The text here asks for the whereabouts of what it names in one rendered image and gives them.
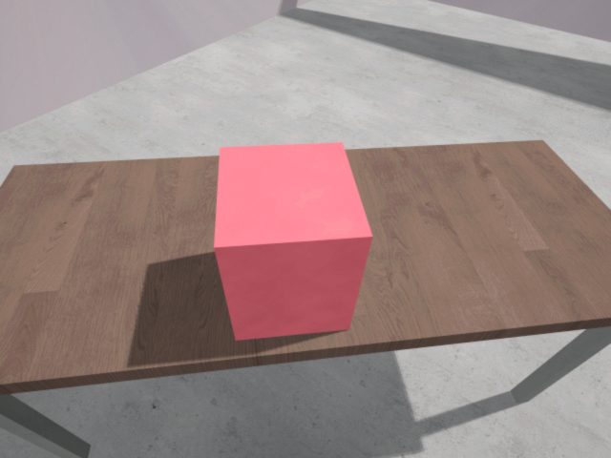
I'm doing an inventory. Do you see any carton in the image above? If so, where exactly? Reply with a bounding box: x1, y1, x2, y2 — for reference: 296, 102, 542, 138
214, 142, 372, 341

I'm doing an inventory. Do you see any table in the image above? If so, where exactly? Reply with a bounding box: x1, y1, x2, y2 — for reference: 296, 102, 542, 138
0, 140, 611, 458

